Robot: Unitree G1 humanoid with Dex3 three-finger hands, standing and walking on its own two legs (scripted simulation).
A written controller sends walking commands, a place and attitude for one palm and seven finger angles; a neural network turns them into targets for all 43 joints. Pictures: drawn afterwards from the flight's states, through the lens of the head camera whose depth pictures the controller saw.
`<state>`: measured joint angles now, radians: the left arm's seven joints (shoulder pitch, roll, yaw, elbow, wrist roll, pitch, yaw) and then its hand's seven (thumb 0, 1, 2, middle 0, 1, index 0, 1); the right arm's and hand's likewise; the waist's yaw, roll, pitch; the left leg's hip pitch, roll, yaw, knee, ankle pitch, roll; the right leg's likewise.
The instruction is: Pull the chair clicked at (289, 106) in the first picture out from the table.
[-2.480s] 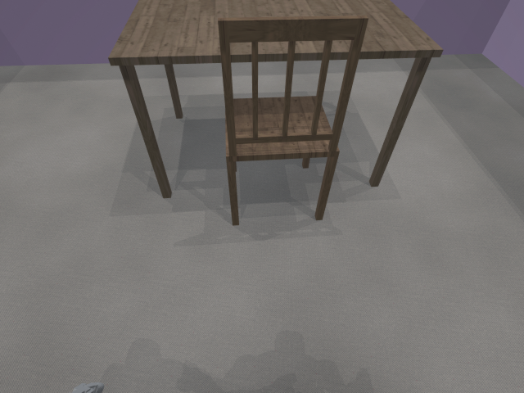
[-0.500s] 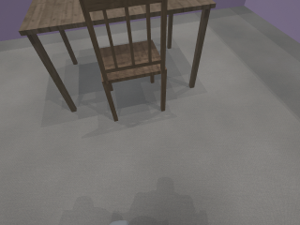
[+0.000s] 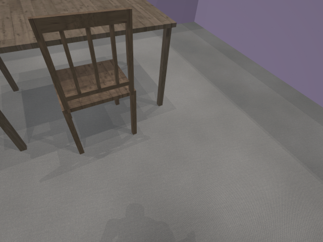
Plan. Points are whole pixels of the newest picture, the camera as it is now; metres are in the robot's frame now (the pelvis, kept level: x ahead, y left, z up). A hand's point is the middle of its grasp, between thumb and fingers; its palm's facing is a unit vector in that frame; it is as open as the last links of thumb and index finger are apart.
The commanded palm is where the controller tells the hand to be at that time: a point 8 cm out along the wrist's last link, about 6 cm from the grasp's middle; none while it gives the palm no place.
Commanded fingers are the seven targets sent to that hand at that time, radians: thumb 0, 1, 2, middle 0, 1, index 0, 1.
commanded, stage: walk to a spot facing it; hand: left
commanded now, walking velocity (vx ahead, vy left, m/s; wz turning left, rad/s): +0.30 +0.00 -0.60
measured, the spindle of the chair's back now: (93, 61) +0.90 +0.41 -0.08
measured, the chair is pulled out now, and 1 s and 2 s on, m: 0.00 0.00 0.00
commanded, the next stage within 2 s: turn to face it in 1.18 s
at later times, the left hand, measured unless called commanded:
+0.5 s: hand (149, 176) +0.37 +0.06 -0.19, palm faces -0.38 -0.91 -0.16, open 7.3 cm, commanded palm none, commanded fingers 0.00 0.90 0.90 -0.20 -0.30 -0.20 -0.30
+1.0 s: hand (144, 144) +0.51 +0.10 -0.18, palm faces -0.48 -0.86 -0.17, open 7.4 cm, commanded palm none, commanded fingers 0.00 0.90 0.90 -0.20 -0.30 -0.20 -0.30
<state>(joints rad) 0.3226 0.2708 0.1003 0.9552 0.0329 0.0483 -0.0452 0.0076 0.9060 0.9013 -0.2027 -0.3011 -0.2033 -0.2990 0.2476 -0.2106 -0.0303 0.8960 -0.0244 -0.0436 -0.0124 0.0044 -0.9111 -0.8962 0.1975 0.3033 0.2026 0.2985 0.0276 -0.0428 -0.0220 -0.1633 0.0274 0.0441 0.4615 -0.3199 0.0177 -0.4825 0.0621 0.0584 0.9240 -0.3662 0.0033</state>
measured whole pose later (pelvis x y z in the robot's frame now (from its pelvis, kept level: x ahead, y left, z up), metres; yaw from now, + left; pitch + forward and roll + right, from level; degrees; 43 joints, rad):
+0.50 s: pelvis +0.18 -0.06 -0.03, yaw -19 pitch -1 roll -2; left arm 0.08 0.23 0.05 0.90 0.01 -0.03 -0.03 0.00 0.91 0.90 -0.20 -0.30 -0.20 -0.30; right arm 0.41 -0.16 -0.03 1.06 -0.02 -0.01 -0.01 0.01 -0.91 -0.90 0.20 0.30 0.20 0.30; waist -0.07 -0.03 0.15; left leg -0.38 0.16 0.07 1.35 -0.41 -0.04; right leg -0.39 0.06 -0.13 0.64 -0.23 -0.10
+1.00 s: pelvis +0.38 -0.06 +0.00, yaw -35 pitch -1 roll -2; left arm 0.30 0.24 0.10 0.98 0.03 0.04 -0.04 0.01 0.91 0.90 -0.20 -0.30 -0.20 -0.30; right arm 0.20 -0.14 -0.02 0.91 -0.02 -0.07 -0.02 0.00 -0.92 -0.90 0.20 0.30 0.21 0.30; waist 0.04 -0.04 0.04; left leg -0.21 0.12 0.24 0.49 -0.26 0.02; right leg -0.53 -0.05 -0.06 1.19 -0.34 0.03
